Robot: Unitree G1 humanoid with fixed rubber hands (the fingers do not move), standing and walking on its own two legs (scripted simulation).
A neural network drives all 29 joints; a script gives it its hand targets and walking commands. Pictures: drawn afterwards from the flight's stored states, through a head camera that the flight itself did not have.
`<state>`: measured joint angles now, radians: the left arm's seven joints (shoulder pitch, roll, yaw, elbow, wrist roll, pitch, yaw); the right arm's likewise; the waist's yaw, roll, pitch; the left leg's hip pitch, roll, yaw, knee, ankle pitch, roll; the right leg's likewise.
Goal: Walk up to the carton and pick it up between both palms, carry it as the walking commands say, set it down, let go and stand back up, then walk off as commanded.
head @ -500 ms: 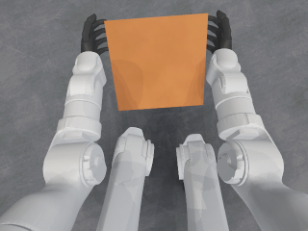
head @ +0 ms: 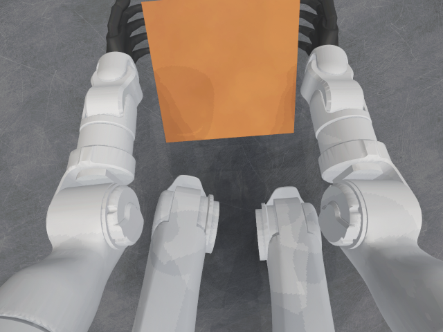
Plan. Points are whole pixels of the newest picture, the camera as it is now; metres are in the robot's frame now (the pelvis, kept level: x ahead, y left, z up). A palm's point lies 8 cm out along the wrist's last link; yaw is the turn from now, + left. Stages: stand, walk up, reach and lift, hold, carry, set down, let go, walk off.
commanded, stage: set down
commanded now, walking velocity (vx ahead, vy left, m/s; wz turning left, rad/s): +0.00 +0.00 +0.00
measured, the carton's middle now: (223, 65) +0.52 +0.06 -0.24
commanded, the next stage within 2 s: none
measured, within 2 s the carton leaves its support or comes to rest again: neither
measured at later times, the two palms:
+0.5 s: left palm (123, 51) +0.50 +0.21 -0.14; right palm (319, 42) +0.54 -0.09 -0.14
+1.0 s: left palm (124, 46) +0.51 +0.21 -0.15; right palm (319, 38) +0.55 -0.09 -0.15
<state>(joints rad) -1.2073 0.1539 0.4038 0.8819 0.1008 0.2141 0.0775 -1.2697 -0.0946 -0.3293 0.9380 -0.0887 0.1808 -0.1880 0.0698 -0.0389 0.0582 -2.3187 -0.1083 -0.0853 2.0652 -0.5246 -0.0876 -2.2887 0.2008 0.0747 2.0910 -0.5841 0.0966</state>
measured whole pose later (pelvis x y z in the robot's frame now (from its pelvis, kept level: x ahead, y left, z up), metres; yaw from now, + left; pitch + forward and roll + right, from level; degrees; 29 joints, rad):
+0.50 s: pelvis +0.00 +0.00 +0.00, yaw -1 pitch +44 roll -1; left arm -1.25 0.15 0.47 0.89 0.18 0.19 0.01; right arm -1.32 -0.10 -0.38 0.98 -0.12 0.15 -0.13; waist 0.07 -0.05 0.09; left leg -2.32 -0.08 -0.08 2.08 -0.53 -0.08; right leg -2.29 0.18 0.06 2.10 -0.58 0.08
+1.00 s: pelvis +0.01 +0.00 -0.01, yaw +0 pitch +46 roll +0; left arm -1.24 0.16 0.49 0.89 0.16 0.14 -0.01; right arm -1.32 -0.11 -0.39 0.98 -0.13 0.10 -0.10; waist 0.07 -0.05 0.09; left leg -2.33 -0.07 -0.06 2.10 -0.56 -0.07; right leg -2.31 0.16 0.05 2.12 -0.62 0.07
